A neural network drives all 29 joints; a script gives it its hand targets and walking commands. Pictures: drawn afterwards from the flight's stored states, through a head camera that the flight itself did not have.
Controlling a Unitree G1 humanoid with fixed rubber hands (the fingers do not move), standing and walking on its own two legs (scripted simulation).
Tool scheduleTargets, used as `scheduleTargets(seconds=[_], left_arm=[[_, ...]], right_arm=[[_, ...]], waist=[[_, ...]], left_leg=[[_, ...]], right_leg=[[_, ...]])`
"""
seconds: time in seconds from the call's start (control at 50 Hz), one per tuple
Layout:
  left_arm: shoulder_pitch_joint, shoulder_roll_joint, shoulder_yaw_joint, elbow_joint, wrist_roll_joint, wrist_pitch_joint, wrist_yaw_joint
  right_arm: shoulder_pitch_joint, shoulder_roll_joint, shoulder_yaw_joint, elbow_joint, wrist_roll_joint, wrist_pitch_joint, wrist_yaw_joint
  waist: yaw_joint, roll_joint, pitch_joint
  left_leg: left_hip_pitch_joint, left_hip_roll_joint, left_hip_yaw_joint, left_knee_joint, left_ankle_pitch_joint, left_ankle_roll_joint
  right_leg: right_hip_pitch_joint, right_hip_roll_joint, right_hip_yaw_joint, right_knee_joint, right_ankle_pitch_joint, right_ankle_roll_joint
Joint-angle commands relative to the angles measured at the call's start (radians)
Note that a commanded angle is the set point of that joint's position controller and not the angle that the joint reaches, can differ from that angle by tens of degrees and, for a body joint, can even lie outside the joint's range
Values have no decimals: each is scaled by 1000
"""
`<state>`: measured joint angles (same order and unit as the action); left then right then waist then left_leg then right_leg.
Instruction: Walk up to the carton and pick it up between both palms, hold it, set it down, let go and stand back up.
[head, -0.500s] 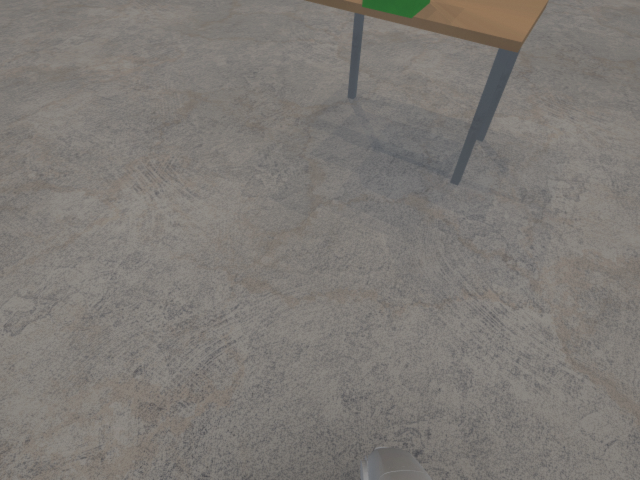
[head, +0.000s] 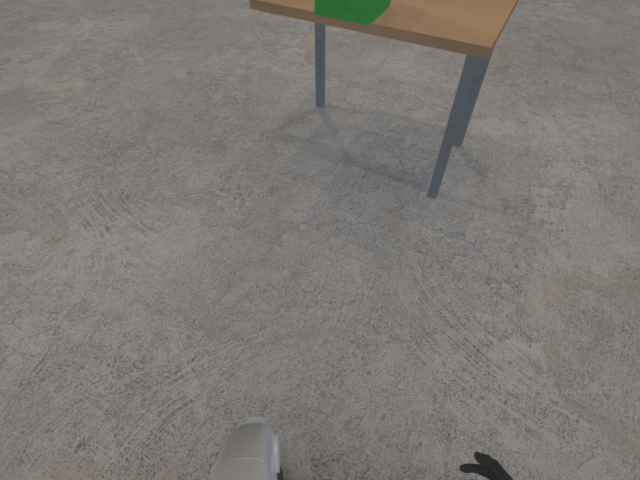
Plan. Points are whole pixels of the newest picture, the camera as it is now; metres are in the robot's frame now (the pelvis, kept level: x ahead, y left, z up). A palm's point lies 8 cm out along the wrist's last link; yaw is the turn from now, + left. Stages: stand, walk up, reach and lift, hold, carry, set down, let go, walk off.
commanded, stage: walk up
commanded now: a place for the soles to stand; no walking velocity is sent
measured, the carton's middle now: out of the picture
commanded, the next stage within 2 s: none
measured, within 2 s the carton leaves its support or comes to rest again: neither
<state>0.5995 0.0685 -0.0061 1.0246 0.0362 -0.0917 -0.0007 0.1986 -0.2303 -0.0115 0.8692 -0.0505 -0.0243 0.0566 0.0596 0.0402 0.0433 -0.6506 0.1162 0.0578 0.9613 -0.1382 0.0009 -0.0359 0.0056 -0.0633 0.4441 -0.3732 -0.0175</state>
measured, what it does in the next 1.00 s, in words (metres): walks ahead: left foot, then right foot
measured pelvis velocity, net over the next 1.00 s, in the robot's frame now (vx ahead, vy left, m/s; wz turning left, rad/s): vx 0.54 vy -0.04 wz -0.11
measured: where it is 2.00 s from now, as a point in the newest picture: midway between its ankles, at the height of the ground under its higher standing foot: (332, 248)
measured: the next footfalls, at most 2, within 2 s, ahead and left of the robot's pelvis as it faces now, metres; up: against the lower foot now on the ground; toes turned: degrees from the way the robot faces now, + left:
left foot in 0.14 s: +0.29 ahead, +0.12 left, +0.00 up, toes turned +5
right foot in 0.68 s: +0.58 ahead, -0.16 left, +0.00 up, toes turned -14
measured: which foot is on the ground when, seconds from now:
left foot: up 0.00-0.12, down 0.14-0.70, up 0.72-1.00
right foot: down 0.00-0.18, up 0.20-0.66, down 0.68-1.00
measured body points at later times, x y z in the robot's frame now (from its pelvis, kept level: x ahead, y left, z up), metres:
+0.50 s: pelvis +0.28 +0.03 +0.01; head +0.29 +0.03 +0.45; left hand +0.41 +0.27 -0.12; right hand +0.21 -0.22 -0.14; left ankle +0.25 +0.12 -0.73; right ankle +0.39 -0.14 -0.66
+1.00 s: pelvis +0.54 -0.04 +0.01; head +0.55 -0.05 +0.46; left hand +0.60 +0.20 -0.12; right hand +0.57 -0.30 -0.13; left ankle +0.63 +0.11 -0.66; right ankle +0.54 -0.15 -0.73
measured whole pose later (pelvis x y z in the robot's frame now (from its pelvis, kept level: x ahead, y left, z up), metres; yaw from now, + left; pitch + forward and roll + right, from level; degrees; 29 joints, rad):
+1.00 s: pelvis +0.54 -0.04 +0.01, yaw -7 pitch -2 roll +0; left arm 0.36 0.19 0.03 0.85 0.03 -0.09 0.01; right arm 0.32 -0.26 -0.05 0.84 -0.06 -0.02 0.05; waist 0.02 0.03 0.06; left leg -0.59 0.11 0.00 1.04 -0.27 -0.01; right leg -0.20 -0.03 -0.13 0.44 -0.22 -0.03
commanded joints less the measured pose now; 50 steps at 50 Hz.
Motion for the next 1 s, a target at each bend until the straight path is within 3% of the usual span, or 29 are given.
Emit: scheduleTargets(seconds=[0.0, 0.04, 0.06, 0.08, 0.12, 0.14, 0.16, 0.18, 0.22, 0.24, 0.26, 0.28, 0.36, 0.4, 0.48, 0.52, 0.62, 0.64, 0.66, 0.68, 0.7, 0.72, 0.74, 0.76, 0.8, 0.82, 0.88, 0.9, 0.98], left_arm=[[45, 226, 60, -38, 5, -27, 9], [63, 232, 61, -35, 5, -18, 12], [52, 228, 57, -41, 4, -12, 15], [3, 262, 59, -55, 7, -10, 13], [2, 241, 58, -76, 8, 5, 0], [74, 159, 38, -108, 0, 16, -3], [138, 167, 39, -117, -4, 40, -7], [102, 247, 60, -141, 9, 44, -12], [-95, 244, 61, -195, 25, 34, -18], [-79, 215, 58, -177, 33, 34, -26], [-22, 181, 53, -154, 30, 39, -36], [-21, 168, 55, -144, 34, 41, -39], [-159, 173, 52, -201, 26, 48, -54], [-267, 180, 54, -230, 21, 48, -61], [-384, 174, 45, -252, 14, 37, -64], [-411, 170, 43, -269, 4, 30, -63], [-370, 169, 60, -282, 23, 13, -48], [-239, 204, 69, -256, 28, 10, -32], [-79, 262, 92, -209, 30, 4, -20], [31, 360, 112, -228, 25, 10, -1], [29, 404, 121, -237, 2, 24, 21], [-58, 384, 116, -273, -8, 31, 37], [-126, 353, 104, -290, -10, 29, 47], [-194, 335, 96, -292, -7, 19, 42], [-227, 287, 80, -265, -24, 4, 32], [-227, 245, 72, -257, -21, -5, 24], [-224, 240, 71, -248, -12, -25, 17], [-205, 252, 71, -236, -5, -28, 18], [-185, 250, 65, -221, 3, -24, 6]], right_arm=[[-139, -17, 3, -110, 4, -29, -10], [-158, -6, 3, -121, 3, -38, -18], [-93, -15, -9, -111, 4, -39, -22], [-17, -42, -23, -89, -1, -41, -31], [284, -107, -58, 5, -13, -50, -51], [398, -201, -85, 4, -17, -52, -65], [402, -247, -97, -11, 8, -26, -78], [284, -238, -98, -43, 38, -10, -87], [117, -182, -68, -69, 35, -30, -88], [146, -145, -57, -47, 31, -53, -83], [119, -121, -46, -36, 28, -69, -75], [127, -97, -40, -12, 19, -77, -67], [202, -81, -27, 11, 18, -84, -66], [258, -79, -16, 36, 22, -82, -68], [362, -78, -7, 87, 22, -88, -60], [338, -104, -8, 79, 17, -88, -62], [347, -185, -20, 82, 9, -57, -64], [357, -174, -8, 84, 10, -46, -59], [419, -150, -2, 77, 8, -29, -56], [488, -96, 11, 49, 13, -20, -57], [520, -93, -5, 47, 30, -4, -48], [459, -160, -23, 26, 32, -4, -48], [343, -165, -35, -9, 23, -6, -39], [292, -129, -37, -34, 35, -14, -40], [347, -64, -27, -4, 11, -18, -36], [350, -69, -29, -8, -2, -16, -33], [321, -31, -37, -9, -9, -2, -8], [305, -19, -31, -26, -11, 2, -8], [200, -32, -27, -66, -13, -7, 10]], waist=[[-13, -143, 171], [1, -136, 159], [-20, -148, 125], [-75, -91, 78], [-199, 3, -60], [-200, 133, -176], [-186, 132, -230], [-133, 36, -171], [-93, 16, 45], [-79, -20, 47], [-43, -4, 36], [-40, 38, 39], [-53, 36, 82], [-60, 54, 172], [-98, 22, 183], [-83, 21, 193], [-64, 10, 116], [-8, -26, -3], [31, -127, -127], [29, -254, -271], [51, -222, -270], [44, -88, -244], [38, -58, -119], [17, -121, -64], [-46, -145, -48], [-47, -178, -24], [-73, -67, 14], [-78, -100, 50], [-51, -140, 94]], left_leg=[[60, -50, 77, -281, 105, 28], [197, -67, 83, -335, 127, 52], [266, -66, 57, -342, 130, 57], [353, -83, 51, -381, 139, 69], [739, -86, 15, -388, 5, 81], [891, 188, -382, -468, -328, 111], [938, 361, -767, -684, -700, 259], [788, 388, -868, -834, -986, 245], [555, 296, -566, -806, -686, 218], [488, 272, -424, -794, -531, 152], [421, 207, -296, -778, -376, 137], [389, 182, -197, -759, -313, 167], [469, 181, -149, -811, -391, 179], [439, 171, -115, -842, -440, 140], [552, 169, -17, -808, -158, 133], [513, 148, 62, -785, -118, 149], [565, 169, 103, -587, 180, 146], [540, 131, 114, -383, 216, 121], [416, 46, 131, -108, 14, 78], [252, -39, 135, 202, -354, 45], [56, -117, -12, 373, -422, -5], [20, -74, -91, 421, -354, 7], [-11, -53, -111, 396, -317, 6], [4, -23, -110, 378, -265, 6], [111, 6, -128, 269, -251, 4], [121, -1, -115, 254, -272, -1], [104, 2, -93, 182, -186, -14], [46, 23, -93, 136, -162, -17], [-4, 23, -62, -58, -30, -18]], right_leg=[[-103, -178, 142, -211, 244, -128], [-131, -214, 159, -200, 319, -117], [-115, -233, 163, -153, 343, -115], [-100, -225, 133, -55, 422, -119], [-256, -104, 50, 332, 296, -93], [-434, -7, 21, 635, -90, -65], [-611, 39, 96, 851, -204, -20], [-635, -14, 142, 934, -153, -34], [-664, -74, 148, 938, -91, -25], [-591, -103, 163, 835, -8, -22], [-506, -98, 146, 793, 41, -18], [-479, -94, 133, 802, 36, -17], [-650, -89, 126, 701, 121, -2], [-717, -88, 126, 633, 204, 4], [-715, -73, 42, 395, 337, 0], [-585, -81, 4, 259, 379, -14], [-361, -39, -32, 137, 389, -57], [-170, -16, -2, 118, 337, -61], [61, -60, 117, 123, 273, -75], [246, -336, 547, 82, 109, -135], [323, -422, 812, -39, -31, -251], [245, -431, 849, -158, -193, -239], [101, -417, 764, -215, -237, -173], [28, -416, 638, -210, -140, -171], [-125, -348, 424, -209, -26, -134], [-175, -329, 372, -207, 47, -173], [-245, -296, 265, -243, 12, -167], [-243, -318, 252, -261, -21, -193], [-175, -260, 150, -266, -77, -156]])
